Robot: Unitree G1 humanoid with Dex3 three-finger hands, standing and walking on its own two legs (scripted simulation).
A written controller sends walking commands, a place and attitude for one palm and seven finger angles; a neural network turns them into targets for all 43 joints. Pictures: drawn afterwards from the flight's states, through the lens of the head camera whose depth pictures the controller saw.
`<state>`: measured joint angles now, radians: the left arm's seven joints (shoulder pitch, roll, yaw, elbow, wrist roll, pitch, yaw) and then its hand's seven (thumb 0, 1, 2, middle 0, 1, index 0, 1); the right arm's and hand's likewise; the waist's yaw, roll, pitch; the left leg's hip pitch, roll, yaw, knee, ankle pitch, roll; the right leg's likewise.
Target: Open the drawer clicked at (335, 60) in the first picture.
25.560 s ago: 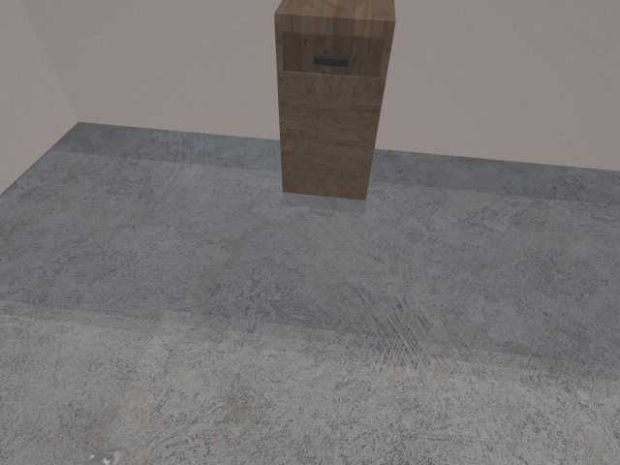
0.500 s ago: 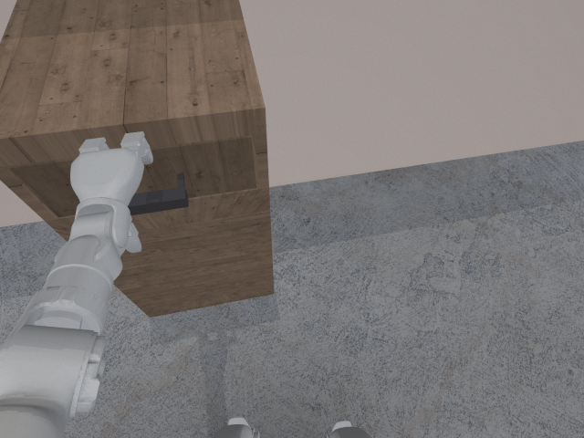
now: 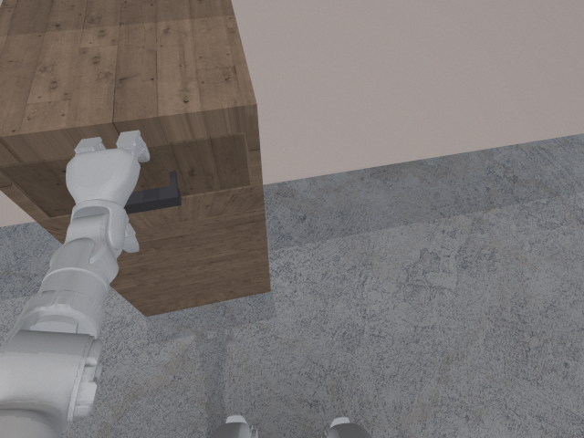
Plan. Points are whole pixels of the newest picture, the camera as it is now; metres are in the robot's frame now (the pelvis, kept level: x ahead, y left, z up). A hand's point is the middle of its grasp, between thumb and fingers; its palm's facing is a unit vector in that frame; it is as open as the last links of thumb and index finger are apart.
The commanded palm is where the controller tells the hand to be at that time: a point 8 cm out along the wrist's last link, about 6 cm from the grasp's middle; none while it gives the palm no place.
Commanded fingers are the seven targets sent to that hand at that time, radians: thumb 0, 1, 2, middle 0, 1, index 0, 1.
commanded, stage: re-aim the fingers above the handle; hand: left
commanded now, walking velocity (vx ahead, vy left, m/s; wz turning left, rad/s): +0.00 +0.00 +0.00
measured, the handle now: (141, 191) +0.51 +0.24 -0.03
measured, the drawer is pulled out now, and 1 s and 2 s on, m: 0.00 0.00 0.00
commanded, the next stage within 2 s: lower the fingers behind the handle in 0.48 s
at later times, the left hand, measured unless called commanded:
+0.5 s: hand (123, 194) +0.46 +0.24 +0.02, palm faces +0.05 -0.04 -1.00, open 13.8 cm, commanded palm +0.44 +0.26 +0.08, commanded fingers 0.00 -0.50 0.30 -0.30 -1.20 -0.30 -1.20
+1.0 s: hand (119, 211) +0.46 +0.25 -0.01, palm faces -0.02 -0.06 -1.00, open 13.8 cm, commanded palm +0.44 +0.26 +0.05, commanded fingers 0.00 -0.50 0.30 -0.30 -1.20 -0.30 -1.20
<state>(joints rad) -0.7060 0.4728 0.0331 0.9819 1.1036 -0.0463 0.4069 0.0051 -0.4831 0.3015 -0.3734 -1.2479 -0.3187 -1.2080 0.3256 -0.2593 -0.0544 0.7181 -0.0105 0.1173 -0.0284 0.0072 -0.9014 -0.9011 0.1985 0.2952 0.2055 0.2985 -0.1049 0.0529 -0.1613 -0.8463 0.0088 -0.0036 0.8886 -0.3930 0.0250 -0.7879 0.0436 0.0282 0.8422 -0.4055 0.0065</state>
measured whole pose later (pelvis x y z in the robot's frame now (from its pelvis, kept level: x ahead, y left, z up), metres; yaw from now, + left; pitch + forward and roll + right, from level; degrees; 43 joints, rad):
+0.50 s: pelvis +0.00 -0.01 +0.00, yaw +1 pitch +20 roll -2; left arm -0.68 0.49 0.04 0.94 1.11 -0.10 0.40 0.01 -0.48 0.30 -0.33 -1.21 -0.32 -1.20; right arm 0.30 -0.26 -0.06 0.70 -0.01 0.11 -0.04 0.01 -0.90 -0.90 0.20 0.30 0.21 0.30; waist -0.10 0.05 -0.16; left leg -0.86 0.01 -0.01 0.90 -0.40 0.01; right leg -0.80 0.05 0.02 0.86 -0.42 -0.01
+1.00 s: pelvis +0.00 +0.00 -0.01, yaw +0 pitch +23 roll -2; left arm -0.68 0.52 0.07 0.98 1.12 -0.16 0.39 0.00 -0.48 0.30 -0.32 -1.20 -0.31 -1.20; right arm 0.33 -0.27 -0.07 0.72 -0.02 0.10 -0.04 0.01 -0.90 -0.90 0.20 0.30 0.21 0.30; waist -0.10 0.04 -0.18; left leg -0.95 0.01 -0.02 0.97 -0.43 0.02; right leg -0.89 0.05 0.01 0.93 -0.44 0.00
